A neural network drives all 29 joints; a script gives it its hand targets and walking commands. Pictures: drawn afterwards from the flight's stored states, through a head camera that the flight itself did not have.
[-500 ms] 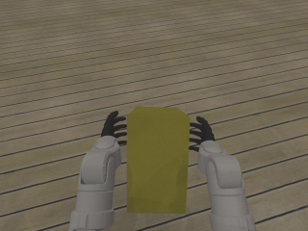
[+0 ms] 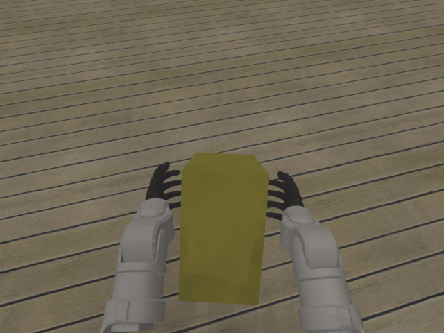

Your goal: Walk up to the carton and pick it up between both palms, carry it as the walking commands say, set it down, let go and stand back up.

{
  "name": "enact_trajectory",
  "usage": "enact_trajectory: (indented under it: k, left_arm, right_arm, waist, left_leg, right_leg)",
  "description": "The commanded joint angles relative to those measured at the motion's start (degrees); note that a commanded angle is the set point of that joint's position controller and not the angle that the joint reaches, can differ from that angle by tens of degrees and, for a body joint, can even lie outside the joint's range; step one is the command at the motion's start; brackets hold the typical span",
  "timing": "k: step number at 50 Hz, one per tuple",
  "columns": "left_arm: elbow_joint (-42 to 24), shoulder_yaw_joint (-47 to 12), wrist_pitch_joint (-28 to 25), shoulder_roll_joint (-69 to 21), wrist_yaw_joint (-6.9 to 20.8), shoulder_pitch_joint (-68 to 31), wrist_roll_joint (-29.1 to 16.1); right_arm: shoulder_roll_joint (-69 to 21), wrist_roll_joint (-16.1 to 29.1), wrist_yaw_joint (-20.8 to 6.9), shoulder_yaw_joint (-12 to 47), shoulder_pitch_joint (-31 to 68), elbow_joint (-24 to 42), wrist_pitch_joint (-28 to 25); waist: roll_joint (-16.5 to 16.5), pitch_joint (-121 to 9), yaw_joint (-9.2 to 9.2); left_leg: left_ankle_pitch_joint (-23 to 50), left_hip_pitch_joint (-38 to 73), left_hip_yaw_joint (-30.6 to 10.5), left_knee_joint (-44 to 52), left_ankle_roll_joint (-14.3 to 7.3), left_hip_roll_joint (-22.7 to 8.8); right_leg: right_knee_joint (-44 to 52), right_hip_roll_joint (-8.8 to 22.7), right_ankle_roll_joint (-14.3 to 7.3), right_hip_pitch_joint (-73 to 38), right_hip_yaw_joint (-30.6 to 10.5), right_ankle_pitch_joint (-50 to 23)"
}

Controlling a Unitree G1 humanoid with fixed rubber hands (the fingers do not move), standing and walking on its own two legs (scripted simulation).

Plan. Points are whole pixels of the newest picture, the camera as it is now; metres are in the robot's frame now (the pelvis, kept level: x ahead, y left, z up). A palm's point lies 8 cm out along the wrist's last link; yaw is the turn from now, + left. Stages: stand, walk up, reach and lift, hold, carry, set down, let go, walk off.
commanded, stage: carry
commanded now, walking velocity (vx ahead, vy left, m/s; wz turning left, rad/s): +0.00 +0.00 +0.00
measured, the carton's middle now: (222, 216) +0.36 +0.01 -0.07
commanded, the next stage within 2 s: none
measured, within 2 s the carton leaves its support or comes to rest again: neither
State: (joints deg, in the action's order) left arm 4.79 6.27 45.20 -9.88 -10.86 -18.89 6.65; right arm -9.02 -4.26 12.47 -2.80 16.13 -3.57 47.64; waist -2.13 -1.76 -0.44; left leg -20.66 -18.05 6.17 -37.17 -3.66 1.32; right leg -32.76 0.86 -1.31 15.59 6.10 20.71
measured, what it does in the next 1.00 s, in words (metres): steps on the spot: right foot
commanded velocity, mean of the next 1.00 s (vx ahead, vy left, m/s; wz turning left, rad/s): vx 0.00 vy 0.00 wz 0.00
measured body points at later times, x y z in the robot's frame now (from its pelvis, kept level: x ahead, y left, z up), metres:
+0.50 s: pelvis +0.06 -0.01 -0.01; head +0.09 +0.00 +0.44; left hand +0.38 +0.13 +0.00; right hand +0.38 -0.11 +0.00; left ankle -0.06 +0.06 -0.73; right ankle +0.12 -0.11 -0.73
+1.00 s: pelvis +0.02 +0.00 +0.00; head -0.02 +0.01 +0.44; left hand +0.33 +0.14 +0.03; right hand +0.33 -0.10 +0.01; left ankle -0.06 +0.06 -0.73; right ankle +0.12 -0.11 -0.73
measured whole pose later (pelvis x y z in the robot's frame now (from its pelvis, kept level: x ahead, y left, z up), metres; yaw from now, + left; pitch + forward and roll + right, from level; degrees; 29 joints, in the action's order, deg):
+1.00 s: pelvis +0.02 +0.00 +0.00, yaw +3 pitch +0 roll -1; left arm 22.6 9.2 42.3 -10.2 -6.1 -20.1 14.9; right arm -9.5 -14.0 6.5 -5.5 18.1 -23.3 45.2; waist 0.6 -5.9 0.5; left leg -24.9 -9.5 3.6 -33.9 -4.2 2.4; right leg -31.3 2.8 -1.8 23.5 8.9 8.1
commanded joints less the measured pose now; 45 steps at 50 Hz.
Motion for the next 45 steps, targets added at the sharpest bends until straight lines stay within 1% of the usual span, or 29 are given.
enact_trajectory:
  k: [1,2,3,4,5,7,8,9,10,11,12,14,15,16,18,20,23,26,28,29,30,31,33,35,36,38,39,43,45]
  left_arm:
    - [-2.9,-24.3,4.9,-52.0,8.4,-4.5,-10.7]
    - [5.8,-23.0,5.2,-51.0,9.3,-2.5,-7.1]
    - [6.9,-23.7,4.7,-51.4,9.9,-4.8,-6.4]
    - [7.9,-24.4,3.7,-52.1,10.5,-7.2,-6.0]
    - [9.3,-24.3,1.9,-51.1,11.6,-10.8,-5.4]
    - [8.7,-24.4,-2.0,-53.3,13.9,-20.1,-6.3]
    - [-8.7,-27.0,-2.6,-57.2,12.6,-30.1,-13.8]
    - [-1.2,-24.2,-1.8,-57.9,12.8,-25.4,-11.5]
    - [0.5,-23.6,-1.9,-58.8,13.1,-25.4,-11.6]
    - [6.3,-22.6,-2.2,-57.4,13.4,-23.0,-9.6]
    - [11.0,-22.3,-2.8,-55.9,14.2,-22.3,-7.5]
    - [13.2,-24.3,-4.2,-56.5,15.0,-19.1,-6.9]
    - [12.6,-25.7,-5.1,-57.8,15.7,-21.0,-7.1]
    - [13.3,-25.8,-5.6,-59.0,16.5,-23.0,-7.3]
    - [9.1,-27.9,-7.0,-61.5,16.9,-26.5,-10.0]
    - [7.9,-29.7,-7.8,-63.8,17.1,-28.4,-11.1]
    - [3.8,-32.7,-8.1,-65.7,17.0,-28.8,-12.5]
    - [2.6,-33.8,-7.3,-65.2,17.3,-25.4,-12.3]
    - [-0.5,-33.7,-6.4,-65.0,17.1,-23.9,-13.2]
    - [-3.1,-33.6,-5.4,-64.9,16.5,-22.3,-14.2]
    - [-4.1,-32.5,-4.5,-63.7,16.1,-21.7,-13.6]
    - [-3.2,-31.6,-3.1,-62.8,15.5,-18.3,-13.2]
    - [4.9,-27.1,-1.6,-57.9,15.3,-11.7,-8.3]
    - [11.2,-25.1,-1.7,-55.1,15.7,-9.1,-5.2]
    - [12.3,-25.2,-2.1,-55.3,16.4,-10.7,-5.0]
    - [11.6,-25.6,-3.5,-56.6,17.4,-17.3,-5.4]
    - [12.5,-25.3,-4.1,-57.3,17.9,-20.8,-5.5]
    - [12.9,-25.6,-5.9,-59.9,18.6,-29.4,-7.2]
    - [13.9,-26.3,-6.4,-61.4,18.6,-30.4,-8.1]
  right_arm:
    - [-50.0,11.3,-8.8,26.2,20.6,13.1,1.3]
    - [-49.0,7.2,-10.1,23.9,16.0,3.0,1.8]
    - [-49.9,6.3,-11.1,23.3,14.9,-1.1,1.5]
    - [-49.7,6.1,-12.3,22.2,17.1,-2.4,0.3]
    - [-49.7,4.0,-13.9,19.7,17.2,-7.4,-0.8]
    - [-52.8,5.0,-16.2,20.4,27.3,-7.3,-3.9]
    - [-57.1,13.3,-14.8,24.6,38.3,11.2,-4.5]
    - [-58.0,11.1,-15.0,22.9,34.8,5.5,-3.8]
    - [-58.3,11.2,-14.9,23.8,36.5,4.9,-4.2]
    - [-56.8,8.1,-15.1,22.2,32.5,-2.5,-4.4]
    - [-55.1,5.9,-15.7,21.8,31.1,-7.4,-5.1]
    - [-55.2,5.7,-16.4,22.9,28.7,-9.0,-6.6]
    - [-57.2,6.3,-17.3,23.7,29.0,-9.6,-7.4]
    - [-58.1,6.8,-18.0,24.4,31.9,-9.4,-7.9]
    - [-59.3,10.2,-18.6,27.6,38.4,-2.9,-9.4]
    - [-61.2,11.2,-18.9,28.9,42.0,-0.1,-10.6]
    - [-63.3,11.2,-18.7,30.1,40.2,2.5,-11.1]
    - [-63.6,10.7,-18.6,30.4,35.5,3.0,-10.5]
    - [-63.7,12.0,-18.2,31.1,35.2,7.2,-9.8]
    - [-62.9,13.4,-17.4,31.3,36.0,12.1,-9.1]
    - [-62.4,13.2,-17.1,30.4,35.0,11.6,-8.1]
    - [-60.9,12.6,-16.4,29.0,32.3,11.7,-6.8]
    - [-56.5,7.1,-16.4,23.9,23.0,0.3,-4.8]
    - [-53.2,4.6,-17.3,21.9,21.6,-4.8,-4.9]
    - [-53.7,4.4,-18.0,22.1,23.1,-6.1,-5.3]
    - [-55.7,5.1,-19.3,22.6,28.1,-7.1,-6.4]
    - [-56.4,5.5,-19.8,22.9,31.7,-7.3,-7.0]
    - [-57.4,6.3,-20.1,22.8,39.8,-8.3,-8.9]
    - [-57.9,6.2,-19.8,23.0,41.0,-8.0,-9.7]
  waist:
    - [9.0,-29.7,-0.08]
    - [2.0,-28.6,-0.74]
    - [-5.8,-27.6,-1.52]
    - [-14.8,-24.5,-1.40]
    - [-15.2,-20.3,-1.41]
    - [-6.2,-13.5,-0.71]
    - [-1.6,-10.2,-0.30]
    - [0.5,-9.5,-0.05]
    - [0.0,-11.1,0.35]
    - [-1.5,-15.1,0.57]
    - [-0.9,-19.7,0.15]
    - [4.5,-27.7,0.18]
    - [5.5,-27.1,0.18]
    - [8.3,-26.0,-0.13]
    - [6.5,-25.1,0.19]
    - [1.3,-26.4,0.48]
    - [-2.8,-29.3,0.43]
    - [0.5,-31.5,0.46]
    - [3.6,-31.4,0.39]
    - [4.2,-31.0,0.31]
    - [4.0,-30.4,0.27]
    - [2.9,-29.4,0.31]
    - [0.7,-28.7,0.15]
    - [-0.6,-26.6,0.17]
    - [-1.5,-24.9,0.16]
    - [-1.6,-20.6,0.18]
    - [0.5,-18.2,0.25]
    - [-1.8,-12.5,0.16]
    - [-1.0,-12.6,0.13]
  left_leg:
    - [28.8,4.7,-3.4,6.7,0.8,-3.0]
    - [44.8,13.7,-4.6,6.6,0.1,-4.8]
    - [65.1,23.6,-7.1,4.8,-1.0,-8.3]
    - [89.2,34.5,-11.8,2.3,-4.0,-13.1]
    - [94.8,36.7,-12.7,3.5,-5.3,-15.2]
    - [77.5,28.3,-10.9,6.9,-3.9,-13.9]
    - [67.0,20.3,-10.0,9.2,-3.0,-12.6]
    - [59.3,15.4,-9.1,9.8,-3.4,-11.7]
    - [54.5,12.7,-7.2,8.7,-2.9,-11.1]
    - [48.4,10.2,-5.4,6.6,-1.8,-10.3]
    - [38.7,8.8,-4.8,4.1,-0.5,-9.0]
    - [13.5,5.3,-4.0,-2.3,2.6,-5.7]
    - [5.1,2.8,-4.4,-0.8,2.9,-4.9]
    - [7.0,1.4,-6.5,2.8,2.5,-5.6]
    - [17.0,6.0,-7.1,5.9,2.0,-7.0]
    - [28.8,10.8,-6.4,5.1,2.4,-8.0]
    - [45.1,13.8,-7.0,2.3,1.8,-9.6]
    - [42.8,11.8,-6.2,0.5,1.7,-8.6]
    - [29.2,8.9,-5.7,2.7,2.1,-7.3]
    - [25.2,8.2,-6.1,4.4,2.0,-7.1]
    - [24.4,7.8,-6.4,6.2,1.9,-7.1]
    - [24.9,8.5,-6.4,7.6,1.8,-7.5]
    - [34.3,11.4,-6.6,6.8,1.0,-8.8]
    - [49.2,14.3,-7.6,5.8,0.1,-10.9]
    - [50.5,13.8,-7.8,5.4,-0.5,-11.2]
    - [44.3,10.0,-7.6,6.9,-0.5,-10.7]
    - [38.2,7.6,-7.6,8.2,-0.5,-10.3]
    - [18.5,1.2,-10.5,13.4,-1.2,-9.9]
    - [14.3,-0.2,-10.6,14.2,-1.6,-9.7]
  right_leg:
    - [-8.7,9.9,-4.6,-22.1,-3.8,-70.8]
    - [-13.5,6.8,-3.4,-12.0,-0.8,-56.2]
    - [-17.4,3.8,-2.4,0.3,1.2,-37.7]
    - [-18.6,-1.1,-1.5,16.6,4.0,-4.0]
    - [-15.2,-2.2,-0.7,22.9,4.0,8.3]
    - [-9.2,-1.7,-0.8,20.4,2.4,3.5]
    - [-6.1,-1.1,-0.7,14.7,2.0,-0.1]
    - [-3.8,-0.9,-0.9,9.7,2.2,-3.3]
    - [2.0,-0.3,-0.7,4.4,2.3,-9.6]
    - [5.7,1.1,-1.1,-2.7,2.0,-18.5]
    - [4.3,5.1,-2.8,-8.9,-2.3,-32.1]
    - [0.6,13.8,-7.5,-19.0,-10.6,-63.7]
    - [0.7,15.6,-8.6,-19.7,-11.5,-65.5]
    - [-0.9,15.4,-9.0,-19.2,-11.3,-62.8]
    - [-1.3,11.7,-6.8,-13.8,-7.5,-55.7]
    - [-2.2,9.9,-5.8,-10.2,-5.5,-51.5]
    - [-3.5,8.1,-5.0,-9.8,-3.0,-47.0]
    - [-2.0,8.1,-5.5,-14.1,-3.3,-50.7]
    - [-0.9,9.8,-6.4,-16.7,-4.7,-55.6]
    - [-0.8,10.3,-6.0,-16.7,-4.7,-55.3]
    - [-0.7,10.2,-5.7,-16.4,-4.3,-52.2]
    - [-0.7,9.8,-5.2,-14.8,-3.5,-47.9]
    - [-1.2,9.2,-4.3,-11.0,-2.6,-42.7]
    - [-2.6,7.6,-3.4,-6.5,-0.6,-36.4]
    - [-1.6,7.0,-2.8,-5.5,-0.4,-33.4]
    - [-0.6,6.8,-2.2,-5.1,-0.2,-28.2]
    - [0.0,6.7,-2.0,-4.6,-0.6,-25.3]
    - [1.9,5.8,-1.6,-2.6,-1.8,-11.9]
    - [2.8,5.9,-1.6,-3.2,-2.3,-11.9]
